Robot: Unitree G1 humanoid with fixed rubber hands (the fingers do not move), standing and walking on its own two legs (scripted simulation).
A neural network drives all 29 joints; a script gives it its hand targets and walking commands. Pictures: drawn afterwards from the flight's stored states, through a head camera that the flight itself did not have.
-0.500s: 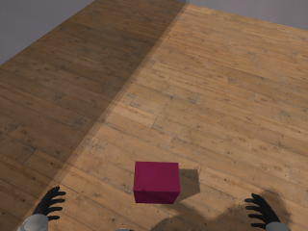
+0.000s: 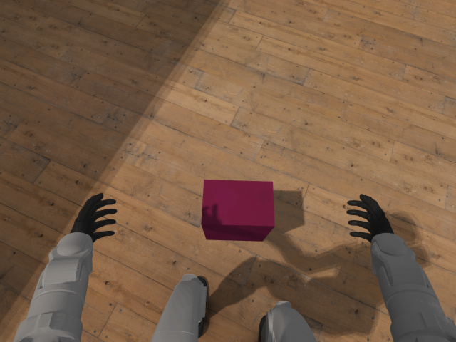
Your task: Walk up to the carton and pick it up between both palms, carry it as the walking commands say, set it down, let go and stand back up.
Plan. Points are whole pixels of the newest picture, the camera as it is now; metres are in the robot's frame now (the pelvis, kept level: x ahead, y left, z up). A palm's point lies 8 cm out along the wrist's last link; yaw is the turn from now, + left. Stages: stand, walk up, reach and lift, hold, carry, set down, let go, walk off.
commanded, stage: reach and lift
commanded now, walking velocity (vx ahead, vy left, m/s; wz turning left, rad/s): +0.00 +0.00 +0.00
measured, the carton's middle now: (236, 213) +0.47 +0.02 -0.57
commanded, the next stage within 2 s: none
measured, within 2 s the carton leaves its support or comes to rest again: neither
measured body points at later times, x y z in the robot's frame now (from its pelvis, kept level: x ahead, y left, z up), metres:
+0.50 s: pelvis -0.03 +0.02 -0.05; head +0.24 +0.04 +0.31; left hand +0.44 +0.26 -0.15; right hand +0.47 -0.18 -0.14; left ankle +0.10 +0.13 -0.68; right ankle +0.00 -0.14 -0.68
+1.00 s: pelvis -0.03 +0.01 -0.10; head +0.28 +0.02 +0.24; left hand +0.47 +0.24 -0.21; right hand +0.50 -0.17 -0.21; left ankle +0.11 +0.13 -0.68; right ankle +0.00 -0.14 -0.68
